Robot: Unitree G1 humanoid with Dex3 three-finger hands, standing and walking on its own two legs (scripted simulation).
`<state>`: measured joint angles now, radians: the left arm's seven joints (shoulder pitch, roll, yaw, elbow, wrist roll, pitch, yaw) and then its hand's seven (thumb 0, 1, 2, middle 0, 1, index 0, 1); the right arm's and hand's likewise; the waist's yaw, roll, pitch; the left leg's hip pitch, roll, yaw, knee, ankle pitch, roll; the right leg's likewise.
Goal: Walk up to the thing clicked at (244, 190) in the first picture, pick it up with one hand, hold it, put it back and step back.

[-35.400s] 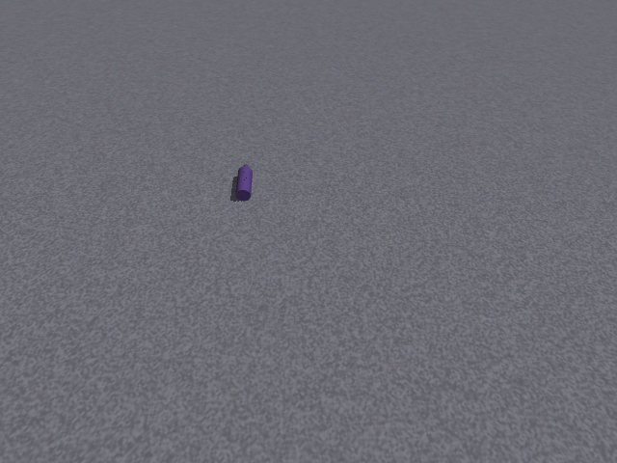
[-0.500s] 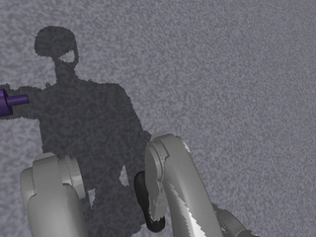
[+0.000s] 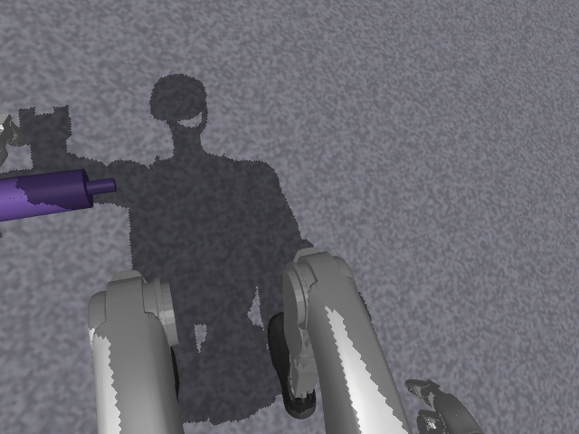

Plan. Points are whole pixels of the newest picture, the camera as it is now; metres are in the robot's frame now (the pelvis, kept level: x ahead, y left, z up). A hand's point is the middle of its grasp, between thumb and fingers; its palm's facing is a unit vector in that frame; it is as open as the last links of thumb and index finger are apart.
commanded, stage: withdraw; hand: left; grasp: from above
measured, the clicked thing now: (46, 194) +0.49 +0.33 -0.32
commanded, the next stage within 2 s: home in 0.16 s
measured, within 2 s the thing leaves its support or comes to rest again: neither
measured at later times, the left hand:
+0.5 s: hand out of the picture +0.47 +0.37 -0.12, palm faces -0.37 -0.15 -0.92, open 12.8 cm
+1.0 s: hand out of the picture +0.28 +0.28 +0.09, palm faces -0.07 -0.84 -0.53, open 7.5 cm
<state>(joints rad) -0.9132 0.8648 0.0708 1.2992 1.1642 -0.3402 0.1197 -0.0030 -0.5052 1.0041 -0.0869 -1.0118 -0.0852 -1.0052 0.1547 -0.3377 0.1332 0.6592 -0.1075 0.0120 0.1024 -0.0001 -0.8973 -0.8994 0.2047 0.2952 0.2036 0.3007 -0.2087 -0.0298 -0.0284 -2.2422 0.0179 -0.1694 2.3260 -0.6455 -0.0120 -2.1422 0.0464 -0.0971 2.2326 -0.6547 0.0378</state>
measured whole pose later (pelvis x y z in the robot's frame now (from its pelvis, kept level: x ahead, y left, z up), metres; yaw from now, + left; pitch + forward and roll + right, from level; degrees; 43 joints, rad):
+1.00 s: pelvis +0.02 +0.00 +0.19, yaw +6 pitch +27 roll -6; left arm -0.07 0.44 0.08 0.34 0.25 0.19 0.00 0.00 0.87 0.89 -0.21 -0.31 -0.21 -0.30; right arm 0.09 -0.26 0.01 0.55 0.03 -0.06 0.00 0.01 -0.90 -0.90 0.20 0.29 0.20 0.30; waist -0.05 0.02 -0.19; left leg -1.60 0.02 -0.10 1.73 -0.61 -0.01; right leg -1.52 0.02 -0.06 1.67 -0.62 0.03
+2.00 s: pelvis +0.10 +0.00 +0.36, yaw +11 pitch +10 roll -2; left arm 0.50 0.21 0.03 -0.12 -0.06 0.45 0.01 0.01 0.91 0.90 -0.20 -0.30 -0.20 -0.29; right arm 0.28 -0.22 0.04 0.52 0.01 -0.25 -0.18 0.01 -0.90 -0.90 0.21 0.30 0.21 0.30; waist -0.03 0.04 -0.16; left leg -0.70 0.02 -0.08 1.01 -0.48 -0.02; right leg -0.63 0.00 -0.05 0.95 -0.49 0.01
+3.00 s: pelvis +0.10 +0.01 +0.36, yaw +10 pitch +10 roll -3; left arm 0.50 0.22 0.03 -0.13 -0.06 0.45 0.02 0.01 0.91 0.90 -0.20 -0.30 -0.20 -0.29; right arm 0.30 -0.22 0.04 0.53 0.01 -0.23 -0.18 0.01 -0.90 -0.90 0.21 0.30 0.21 0.30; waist -0.03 0.04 -0.17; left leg -0.70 0.02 -0.06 1.02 -0.50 -0.01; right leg -0.63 0.00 -0.04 0.95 -0.50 0.02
